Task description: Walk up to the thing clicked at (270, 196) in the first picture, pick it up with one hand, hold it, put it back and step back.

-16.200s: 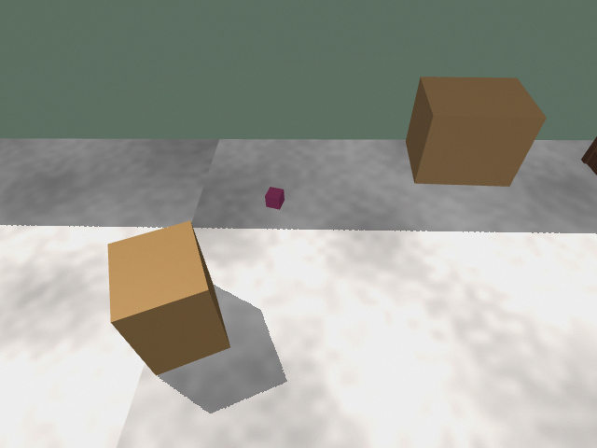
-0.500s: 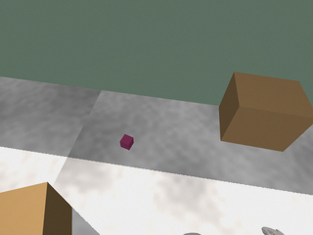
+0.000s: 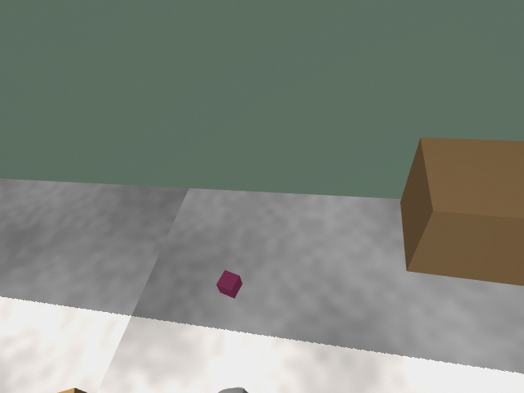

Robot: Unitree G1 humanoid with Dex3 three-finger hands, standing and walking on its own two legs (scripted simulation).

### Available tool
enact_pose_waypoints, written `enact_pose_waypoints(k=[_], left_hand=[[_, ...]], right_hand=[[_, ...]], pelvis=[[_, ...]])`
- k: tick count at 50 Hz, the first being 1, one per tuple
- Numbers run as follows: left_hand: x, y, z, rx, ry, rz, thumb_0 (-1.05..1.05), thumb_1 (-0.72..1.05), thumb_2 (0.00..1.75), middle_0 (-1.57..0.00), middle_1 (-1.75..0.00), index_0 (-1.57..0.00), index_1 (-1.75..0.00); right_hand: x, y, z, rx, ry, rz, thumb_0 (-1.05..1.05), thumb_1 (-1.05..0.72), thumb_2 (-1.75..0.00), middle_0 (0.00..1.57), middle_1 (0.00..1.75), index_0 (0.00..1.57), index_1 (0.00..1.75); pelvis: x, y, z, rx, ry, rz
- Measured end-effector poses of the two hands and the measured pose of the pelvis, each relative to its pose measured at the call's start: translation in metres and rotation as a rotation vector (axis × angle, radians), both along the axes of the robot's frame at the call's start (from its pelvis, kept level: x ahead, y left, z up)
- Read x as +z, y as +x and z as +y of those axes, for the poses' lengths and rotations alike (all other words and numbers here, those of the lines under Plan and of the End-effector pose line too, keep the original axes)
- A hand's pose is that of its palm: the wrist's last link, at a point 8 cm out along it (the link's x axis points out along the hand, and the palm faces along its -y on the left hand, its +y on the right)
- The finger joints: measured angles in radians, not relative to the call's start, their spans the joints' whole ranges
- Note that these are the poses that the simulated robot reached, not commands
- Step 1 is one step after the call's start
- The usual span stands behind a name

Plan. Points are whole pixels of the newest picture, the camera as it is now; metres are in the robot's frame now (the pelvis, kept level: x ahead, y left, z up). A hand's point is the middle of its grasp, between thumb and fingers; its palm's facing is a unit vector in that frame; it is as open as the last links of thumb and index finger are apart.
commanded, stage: walk up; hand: left
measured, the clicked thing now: (229, 284) +0.68 +0.26 -0.74
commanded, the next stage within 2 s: none
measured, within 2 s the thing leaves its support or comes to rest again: neither
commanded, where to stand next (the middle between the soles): +0.31 +0.05 m, yaw +1 degrees
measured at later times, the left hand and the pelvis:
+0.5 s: hand out of the picture +0.18 +0.32 -0.16, palm faces +0.01 -0.94 -0.33, open 7.4 cm; pelvis +0.15 +0.05 +0.00, yaw +3 degrees
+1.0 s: hand (136, 322) +0.30 +0.30 -0.12, palm faces +0.00 -0.90 -0.44, open 7.4 cm; pelvis +0.24 +0.02 -0.01, yaw +1 degrees
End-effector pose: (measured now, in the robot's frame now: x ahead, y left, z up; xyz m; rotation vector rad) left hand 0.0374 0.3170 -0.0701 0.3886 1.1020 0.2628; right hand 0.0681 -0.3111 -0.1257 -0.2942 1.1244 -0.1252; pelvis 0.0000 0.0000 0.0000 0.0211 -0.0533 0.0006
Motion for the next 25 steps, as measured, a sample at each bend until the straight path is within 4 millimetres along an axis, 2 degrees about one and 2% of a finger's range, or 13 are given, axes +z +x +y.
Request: enact_pose_waypoints(k=[5,9,13,17,20,25], left_hand=[[-0.007,0.011,-0.002,0.025,-0.018,0.034,0.0,0.9,0.89,-0.2,-0.3,-0.21,-0.3],[-0.02,0.023,0.005,0.047,-0.041,0.054,0.0,0.9,0.89,-0.2,-0.3,-0.21,-0.3],[-0.04,0.04,0.018,0.068,-0.069,0.077,0.0,0.9,0.89,-0.2,-0.3,-0.21,-0.3],[-0.061,0.067,0.034,0.075,-0.089,0.105,0.01,0.9,0.89,-0.2,-0.3,-0.21,-0.3],[-0.06,0.093,0.037,0.049,-0.104,0.11,0.01,0.9,0.89,-0.2,-0.3,-0.21,-0.3],[-0.049,0.137,0.045,0.024,-0.11,0.061,0.01,0.91,0.89,-0.2,-0.3,-0.21,-0.3]], right_hand=[[0.008,0.04,0.001,0.025,-0.01,0.012,0.0,-0.9,-0.9,0.2,0.3,0.2,0.3],[0.014,0.075,0.008,0.057,-0.033,0.028,0.0,-0.9,-0.9,0.2,0.3,0.2,0.3],[0.019,0.12,0.023,0.089,-0.062,0.006,0.0,-0.9,-0.9,0.2,0.3,0.2,0.3],[0.024,0.164,0.041,0.112,-0.097,-0.069,0.0,-0.9,-0.9,0.2,0.3,0.2,0.3],[0.034,0.179,0.051,0.079,-0.094,-0.121,0.0,-0.9,-0.9,0.2,0.3,0.2,0.3],[0.044,0.186,0.057,0.051,-0.091,-0.114,0.0,-0.9,-0.9,0.2,0.3,0.2,0.3]], pelvis=[[0.002,0.029,-0.001,0.021,-0.024,0.003],[-0.001,0.055,0.005,0.036,-0.041,0.005],[-0.01,0.085,0.018,0.054,-0.056,0.01],[-0.02,0.112,0.035,0.056,-0.029,0.003],[-0.015,0.128,0.043,0.057,-0.049,-0.008],[-0.004,0.154,0.047,0.054,-0.032,-0.018]])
